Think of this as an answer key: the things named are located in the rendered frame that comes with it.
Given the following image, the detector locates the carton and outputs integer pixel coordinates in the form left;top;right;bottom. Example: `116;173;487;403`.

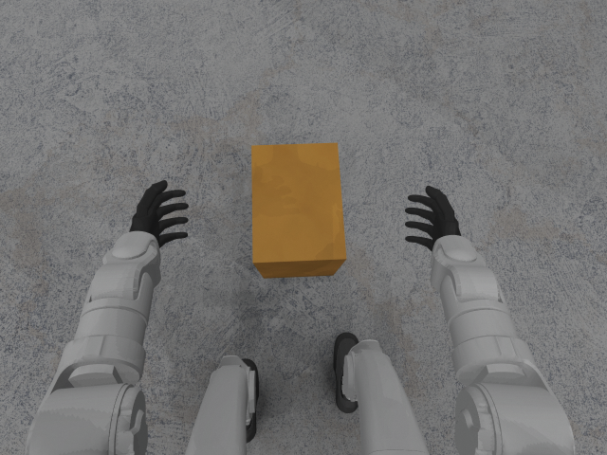
251;143;346;279

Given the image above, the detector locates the robot left forearm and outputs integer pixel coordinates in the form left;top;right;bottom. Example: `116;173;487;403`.
26;231;161;455

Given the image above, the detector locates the robot left upper arm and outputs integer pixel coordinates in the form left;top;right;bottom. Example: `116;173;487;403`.
29;383;148;455

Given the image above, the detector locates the robot right foot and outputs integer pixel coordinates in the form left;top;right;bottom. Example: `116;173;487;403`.
334;333;359;413

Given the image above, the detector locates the robot right thigh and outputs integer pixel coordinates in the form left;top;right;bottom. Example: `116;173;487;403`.
344;349;430;455

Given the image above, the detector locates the robot right forearm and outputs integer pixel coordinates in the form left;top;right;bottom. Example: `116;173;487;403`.
430;235;575;455

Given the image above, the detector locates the robot left hand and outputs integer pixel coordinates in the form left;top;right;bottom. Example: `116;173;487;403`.
129;180;189;248

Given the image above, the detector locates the robot right upper arm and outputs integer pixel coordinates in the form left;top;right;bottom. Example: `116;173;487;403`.
454;382;574;455

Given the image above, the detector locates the robot right hand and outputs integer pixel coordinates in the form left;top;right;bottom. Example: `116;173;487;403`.
405;186;461;252

